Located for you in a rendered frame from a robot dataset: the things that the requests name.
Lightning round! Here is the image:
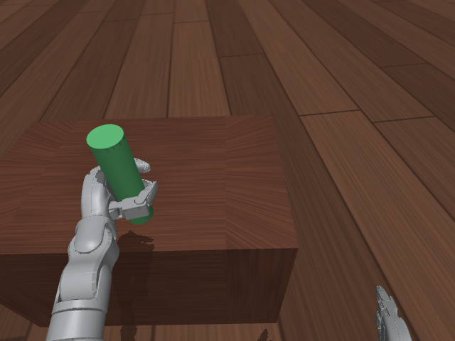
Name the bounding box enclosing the right robot hand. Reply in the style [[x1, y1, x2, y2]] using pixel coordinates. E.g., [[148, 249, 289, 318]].
[[375, 286, 412, 341]]

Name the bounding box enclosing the can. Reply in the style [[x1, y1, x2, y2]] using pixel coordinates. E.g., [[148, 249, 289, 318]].
[[87, 124, 154, 224]]

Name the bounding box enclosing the left robot arm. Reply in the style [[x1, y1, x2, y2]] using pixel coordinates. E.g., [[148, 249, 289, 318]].
[[45, 215, 119, 341]]

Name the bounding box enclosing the left robot hand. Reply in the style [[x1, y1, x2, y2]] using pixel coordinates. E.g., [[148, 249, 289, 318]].
[[81, 158, 158, 224]]

